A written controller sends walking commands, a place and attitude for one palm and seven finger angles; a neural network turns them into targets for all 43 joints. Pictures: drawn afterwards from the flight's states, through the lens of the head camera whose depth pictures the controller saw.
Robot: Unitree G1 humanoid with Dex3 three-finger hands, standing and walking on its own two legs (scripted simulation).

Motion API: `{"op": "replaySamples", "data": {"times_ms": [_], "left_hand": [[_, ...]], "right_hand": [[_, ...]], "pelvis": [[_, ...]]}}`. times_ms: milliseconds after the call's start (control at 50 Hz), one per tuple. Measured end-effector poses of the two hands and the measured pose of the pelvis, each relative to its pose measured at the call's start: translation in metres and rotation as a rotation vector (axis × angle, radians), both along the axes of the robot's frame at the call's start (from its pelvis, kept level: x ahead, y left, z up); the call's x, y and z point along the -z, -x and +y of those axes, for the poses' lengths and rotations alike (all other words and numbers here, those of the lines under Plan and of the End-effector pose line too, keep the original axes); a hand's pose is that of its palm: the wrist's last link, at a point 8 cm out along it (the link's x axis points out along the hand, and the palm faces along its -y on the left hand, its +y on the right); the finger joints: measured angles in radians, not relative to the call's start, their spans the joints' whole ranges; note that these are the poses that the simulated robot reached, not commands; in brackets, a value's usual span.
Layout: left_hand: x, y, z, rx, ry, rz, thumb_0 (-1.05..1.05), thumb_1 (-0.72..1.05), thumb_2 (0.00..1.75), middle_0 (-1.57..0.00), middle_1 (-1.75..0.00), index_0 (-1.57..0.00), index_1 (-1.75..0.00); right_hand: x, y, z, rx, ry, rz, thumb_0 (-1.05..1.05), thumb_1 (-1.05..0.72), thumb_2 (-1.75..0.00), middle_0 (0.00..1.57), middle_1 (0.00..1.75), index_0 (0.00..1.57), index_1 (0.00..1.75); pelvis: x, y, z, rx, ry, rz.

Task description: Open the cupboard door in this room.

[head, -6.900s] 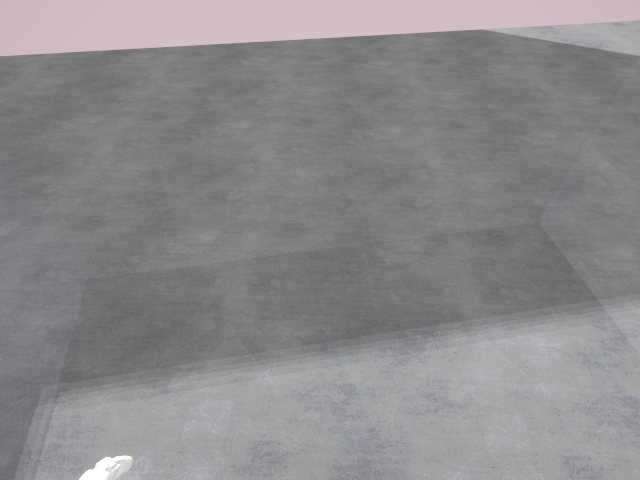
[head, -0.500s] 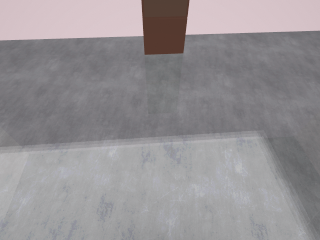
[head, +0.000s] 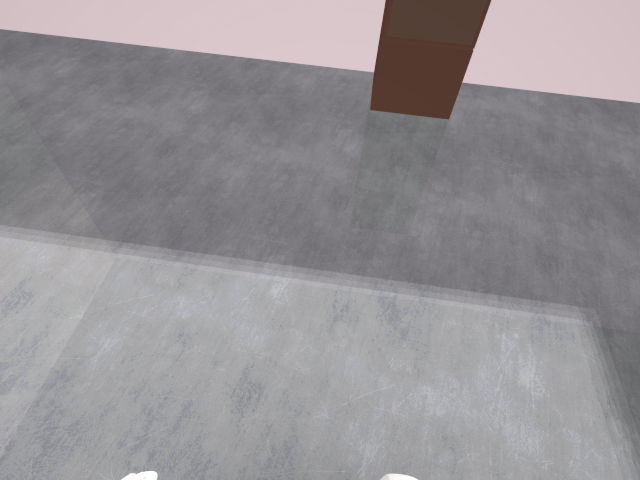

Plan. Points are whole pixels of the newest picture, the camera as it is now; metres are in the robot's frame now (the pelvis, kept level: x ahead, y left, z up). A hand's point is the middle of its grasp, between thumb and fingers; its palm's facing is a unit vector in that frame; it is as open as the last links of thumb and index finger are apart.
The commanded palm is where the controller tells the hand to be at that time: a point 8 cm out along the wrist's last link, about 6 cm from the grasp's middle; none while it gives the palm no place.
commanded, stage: stand and wait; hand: left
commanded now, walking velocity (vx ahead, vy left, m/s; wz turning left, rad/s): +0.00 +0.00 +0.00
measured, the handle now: out of the picture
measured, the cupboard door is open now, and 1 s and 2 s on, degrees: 0 0 0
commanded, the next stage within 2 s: turn or walk to find it in 0.22 s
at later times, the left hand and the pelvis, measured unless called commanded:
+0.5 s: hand out of the picture -0.02 +0.14 -0.17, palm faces +0.16 -0.96 -0.23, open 7.3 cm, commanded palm none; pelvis -0.01 -0.05 +0.00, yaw +8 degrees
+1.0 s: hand out of the picture -0.05 +0.18 -0.18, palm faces +0.21 -0.95 -0.21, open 7.4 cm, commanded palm none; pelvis -0.04 +0.00 +0.00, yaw +10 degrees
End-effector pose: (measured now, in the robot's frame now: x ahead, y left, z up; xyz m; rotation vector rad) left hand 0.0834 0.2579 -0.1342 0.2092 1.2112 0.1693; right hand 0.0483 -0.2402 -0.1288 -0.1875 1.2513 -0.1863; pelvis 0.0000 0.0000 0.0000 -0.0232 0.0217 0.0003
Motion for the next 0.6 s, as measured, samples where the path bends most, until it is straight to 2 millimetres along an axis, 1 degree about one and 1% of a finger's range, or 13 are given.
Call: {"op": "replaySamples", "data": {"times_ms": [80,160,220,260,300,380,480,540,600], "left_hand": [[-0.004,0.001,-0.012,-0.003,-0.011,-0.009,0.01,0.91,0.90,-0.19,-0.30,-0.20,-0.30],[-0.005,0.009,-0.035,-0.008,-0.017,-0.015,0.01,0.91,0.90,-0.19,-0.30,-0.20,-0.30],[-0.003,0.025,-0.055,-0.013,-0.021,-0.004,0.01,0.91,0.90,-0.19,-0.30,-0.20,-0.30],[-0.005,0.038,-0.067,-0.022,-0.009,0.017,0.01,0.91,0.90,-0.19,-0.30,-0.20,-0.30],[-0.006,0.051,-0.075,-0.046,-0.001,0.037,0.01,0.91,0.90,-0.20,-0.30,-0.20,-0.30],[-0.004,0.076,-0.080,-0.100,0.008,0.081,0.01,0.92,0.90,-0.20,-0.30,-0.21,-0.30],[0.003,0.105,-0.077,-0.169,0.024,0.116,0.01,0.92,0.90,-0.20,-0.30,-0.21,-0.30],[0.008,0.125,-0.070,-0.210,0.037,0.135,0.01,0.91,0.90,-0.20,-0.30,-0.21,-0.30],[0.018,0.145,-0.057,-0.248,0.051,0.157,0.01,0.91,0.90,-0.20,-0.30,-0.21,-0.30]], "right_hand": [[0.007,0.002,-0.006,-0.002,-0.023,0.005,0.01,-0.91,-0.90,0.20,0.30,0.20,0.30],[0.020,0.007,-0.019,-0.003,-0.055,0.018,0.01,-0.91,-0.90,0.20,0.30,0.20,0.30],[0.031,0.010,-0.030,0.004,-0.080,0.031,0.01,-0.91,-0.90,0.20,0.30,0.20,0.30],[0.032,0.012,-0.035,0.001,-0.088,0.045,0.01,-0.91,-0.90,0.20,0.30,0.20,0.30],[0.030,0.013,-0.039,-0.009,-0.090,0.063,0.01,-0.91,-0.90,0.20,0.30,0.20,0.30],[0.027,0.014,-0.048,-0.034,-0.076,0.102,0.01,-0.91,-0.90,0.19,0.30,0.20,0.30],[0.023,0.010,-0.052,-0.090,-0.035,0.146,0.01,-0.91,-0.90,0.19,0.30,0.20,0.30],[0.020,-0.002,-0.046,-0.135,-0.008,0.142,0.01,-0.91,-0.90,0.19,0.30,0.20,0.30],[0.016,-0.020,-0.033,-0.182,0.019,0.099,0.01,-0.91,-0.90,0.19,0.30,0.20,0.30]], "pelvis": [[0.001,0.001,-0.010,-0.015,-0.013,-0.008],[0.005,0.001,-0.026,-0.025,-0.035,-0.016],[0.009,0.001,-0.039,-0.026,-0.042,-0.027],[0.007,0.000,-0.044,-0.037,-0.044,-0.031],[0.004,0.000,-0.049,-0.045,-0.051,-0.032],[0.002,0.003,-0.054,-0.080,-0.048,-0.034],[0.003,0.009,-0.050,-0.134,-0.039,-0.029],[0.005,0.014,-0.043,-0.162,-0.035,-0.027],[0.009,0.020,-0.031,-0.186,-0.024,-0.027]]}}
